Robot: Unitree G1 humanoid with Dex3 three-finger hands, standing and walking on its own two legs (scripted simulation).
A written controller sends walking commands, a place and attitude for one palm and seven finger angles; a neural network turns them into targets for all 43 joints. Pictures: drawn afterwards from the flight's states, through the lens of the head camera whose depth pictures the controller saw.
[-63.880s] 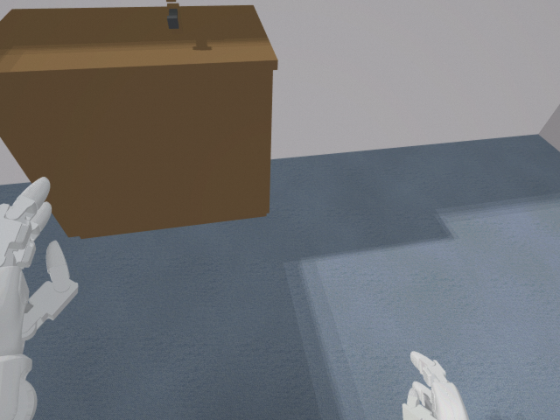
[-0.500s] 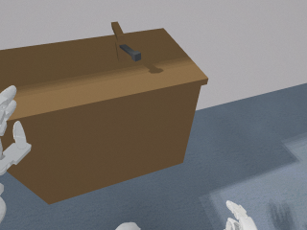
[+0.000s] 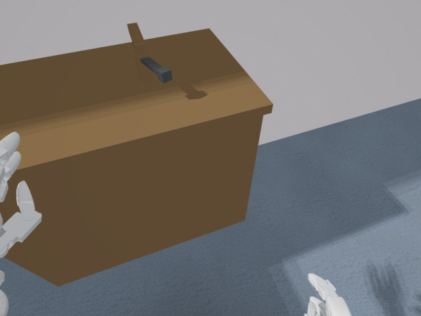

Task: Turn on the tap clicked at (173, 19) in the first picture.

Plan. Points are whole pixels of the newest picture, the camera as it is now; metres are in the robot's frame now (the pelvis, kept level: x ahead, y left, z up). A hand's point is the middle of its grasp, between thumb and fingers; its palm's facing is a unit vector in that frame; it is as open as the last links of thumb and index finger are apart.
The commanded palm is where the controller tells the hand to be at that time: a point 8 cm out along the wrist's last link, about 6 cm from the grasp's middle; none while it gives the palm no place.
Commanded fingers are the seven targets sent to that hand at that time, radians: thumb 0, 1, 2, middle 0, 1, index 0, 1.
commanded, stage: shuffle to correct the standing spot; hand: left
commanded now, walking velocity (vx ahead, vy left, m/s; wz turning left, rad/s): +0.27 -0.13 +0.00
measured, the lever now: (164, 74) +0.64 +0.17 +0.12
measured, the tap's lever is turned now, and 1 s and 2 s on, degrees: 19 19 19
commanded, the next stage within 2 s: none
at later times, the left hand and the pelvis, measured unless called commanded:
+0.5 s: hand (120, 182) +0.27 +0.16 +0.17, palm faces +0.46 -0.80 -0.37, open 7.4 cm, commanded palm +0.21 +0.18 +0.19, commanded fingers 0.00 0.90 0.90 -0.20 -0.30 -0.20 -0.30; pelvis +0.06 -0.10 +0.01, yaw +3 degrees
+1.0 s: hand (203, 136) +0.37 +0.05 +0.17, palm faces +0.46 -0.80 -0.38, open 7.4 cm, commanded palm +0.31 +0.09 +0.19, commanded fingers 0.00 0.90 0.90 -0.20 -0.30 -0.20 -0.30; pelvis +0.17 -0.20 +0.00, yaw +4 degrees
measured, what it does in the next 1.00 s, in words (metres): steps to the right: right foot, then left foot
